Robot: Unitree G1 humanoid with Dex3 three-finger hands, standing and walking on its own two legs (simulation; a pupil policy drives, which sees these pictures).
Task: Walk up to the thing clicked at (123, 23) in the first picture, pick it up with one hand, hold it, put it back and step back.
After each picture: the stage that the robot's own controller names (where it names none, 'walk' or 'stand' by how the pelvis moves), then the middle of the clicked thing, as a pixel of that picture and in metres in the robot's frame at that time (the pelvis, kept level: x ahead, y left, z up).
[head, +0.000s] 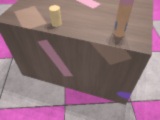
stand; (123, 15) +0.79 -0.22 -0.01
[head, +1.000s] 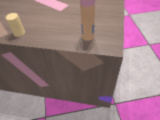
rise first; (87, 17) +0.71 +0.01 +0.02
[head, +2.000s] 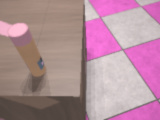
stand; (29, 53) +0.47 +0.24 +0.02
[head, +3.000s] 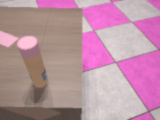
stand; (34, 64) +0.45 +0.21 -0.01
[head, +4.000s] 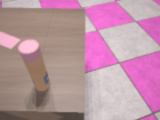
stand; (36, 68) +0.43 +0.20 -0.01
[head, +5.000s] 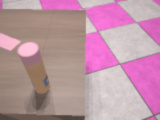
stand; (36, 70) +0.42 +0.20 -0.01
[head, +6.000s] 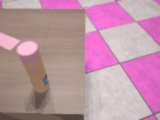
stand; (35, 70) +0.42 +0.21 -0.01
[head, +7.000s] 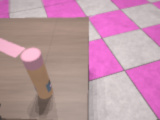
rise first; (39, 76) +0.41 +0.21 -0.01
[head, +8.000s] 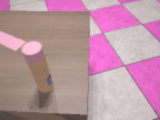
go down; (39, 69) +0.43 +0.21 -0.01
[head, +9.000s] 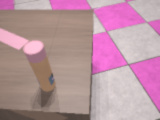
go down; (41, 68) +0.43 +0.21 -0.01
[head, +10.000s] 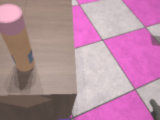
go down; (18, 43) +0.46 +0.19 +0.05
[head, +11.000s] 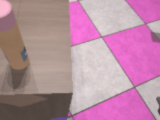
go down; (10, 40) +0.46 +0.20 +0.06
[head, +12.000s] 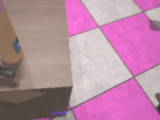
close in; out of the picture +0.46 +0.20 +0.10
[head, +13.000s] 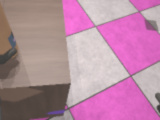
lift; out of the picture +0.48 +0.21 +0.11
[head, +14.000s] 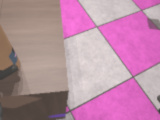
lift; out of the picture +0.42 +0.20 +0.10
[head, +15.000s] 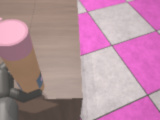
lift; (24, 66) +0.33 +0.16 +0.14
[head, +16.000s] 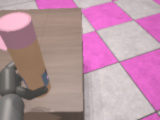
hold; (29, 62) +0.32 +0.15 +0.18
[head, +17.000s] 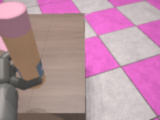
crouch; (24, 52) +0.33 +0.17 +0.21
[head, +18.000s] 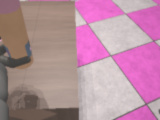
lower; (13, 32) +0.42 +0.19 +0.19
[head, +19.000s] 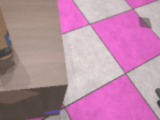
lower; out of the picture +0.48 +0.20 +0.10
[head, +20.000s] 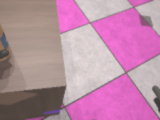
lower; out of the picture +0.47 +0.21 +0.11
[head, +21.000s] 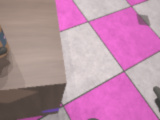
lower; out of the picture +0.48 +0.21 +0.11
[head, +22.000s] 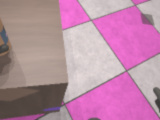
lower; out of the picture +0.48 +0.21 +0.11
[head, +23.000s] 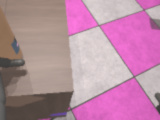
open; out of the picture +0.45 +0.20 +0.10
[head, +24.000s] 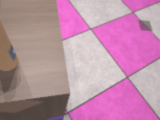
sink last; out of the picture +0.45 +0.21 +0.08
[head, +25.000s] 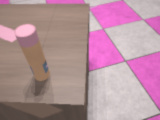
stand; (34, 55) +0.46 +0.22 +0.05
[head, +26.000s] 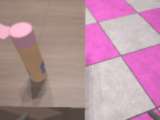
stand; (31, 56) +0.44 +0.20 +0.05
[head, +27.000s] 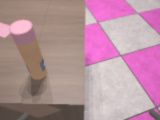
stand; (31, 53) +0.45 +0.21 +0.06
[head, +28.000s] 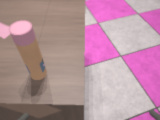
stand; (31, 54) +0.45 +0.21 +0.06
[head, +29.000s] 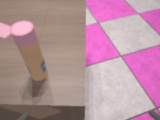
stand; (32, 54) +0.44 +0.21 +0.06
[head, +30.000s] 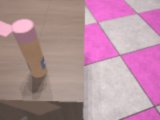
stand; (32, 52) +0.46 +0.20 +0.05
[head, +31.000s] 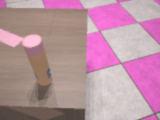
stand; (39, 62) +0.46 +0.20 -0.01
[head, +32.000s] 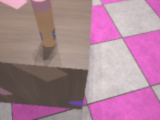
walk; (45, 22) +0.60 +0.15 +0.01
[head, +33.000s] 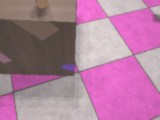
walk; out of the picture +0.87 +0.26 +0.01
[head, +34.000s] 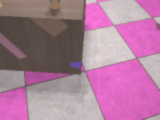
stand; out of the picture +1.04 +0.22 +0.00
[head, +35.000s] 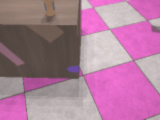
stand; out of the picture +1.05 +0.23 -0.01
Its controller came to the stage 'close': yes
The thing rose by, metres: 0.19
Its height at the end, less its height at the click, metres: +0.00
